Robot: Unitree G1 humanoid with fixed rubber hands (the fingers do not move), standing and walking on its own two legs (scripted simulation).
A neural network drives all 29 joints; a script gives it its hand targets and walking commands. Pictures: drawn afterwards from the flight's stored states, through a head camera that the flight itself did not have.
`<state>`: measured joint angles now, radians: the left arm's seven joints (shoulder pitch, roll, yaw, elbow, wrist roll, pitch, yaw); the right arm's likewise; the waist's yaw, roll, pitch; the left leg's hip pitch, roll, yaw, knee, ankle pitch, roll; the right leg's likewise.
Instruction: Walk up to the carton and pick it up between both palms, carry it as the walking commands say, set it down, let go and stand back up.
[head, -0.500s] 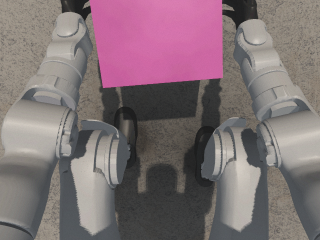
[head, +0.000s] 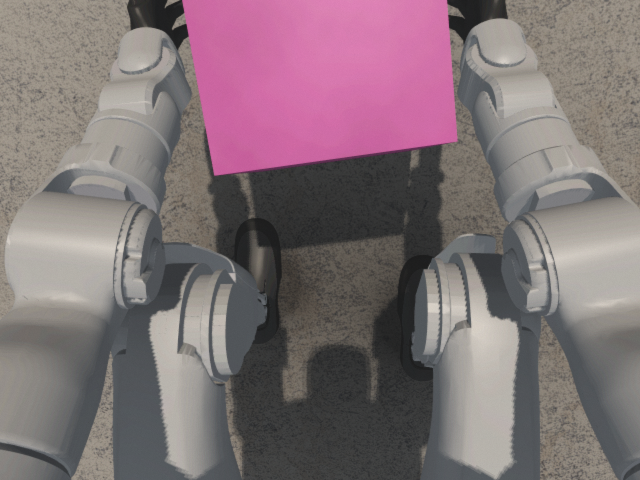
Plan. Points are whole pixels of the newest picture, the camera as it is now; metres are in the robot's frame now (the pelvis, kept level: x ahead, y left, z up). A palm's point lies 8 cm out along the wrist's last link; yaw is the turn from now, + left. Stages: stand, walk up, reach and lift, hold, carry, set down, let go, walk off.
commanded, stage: reach and lift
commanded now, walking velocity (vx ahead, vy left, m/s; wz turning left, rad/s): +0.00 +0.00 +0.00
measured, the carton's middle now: (325, 82) +0.49 +0.02 -0.23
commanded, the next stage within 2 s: none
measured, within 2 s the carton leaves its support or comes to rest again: leaves its support in 0.40 s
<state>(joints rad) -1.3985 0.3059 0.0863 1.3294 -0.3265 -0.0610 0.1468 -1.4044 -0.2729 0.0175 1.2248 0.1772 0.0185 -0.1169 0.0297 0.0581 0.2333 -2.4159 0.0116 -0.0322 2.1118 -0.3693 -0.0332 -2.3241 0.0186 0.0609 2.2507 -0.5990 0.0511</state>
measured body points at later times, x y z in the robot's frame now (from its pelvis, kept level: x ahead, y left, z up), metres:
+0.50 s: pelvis -0.01 +0.00 +0.02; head +0.35 -0.03 +0.28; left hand +0.51 +0.16 -0.15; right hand +0.52 -0.16 -0.15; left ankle +0.16 +0.14 -0.32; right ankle +0.10 -0.13 -0.32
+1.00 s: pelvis -0.02 +0.01 +0.05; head +0.33 -0.01 +0.32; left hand +0.51 +0.17 -0.09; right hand +0.52 -0.16 -0.09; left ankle +0.16 +0.14 -0.32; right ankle +0.10 -0.13 -0.32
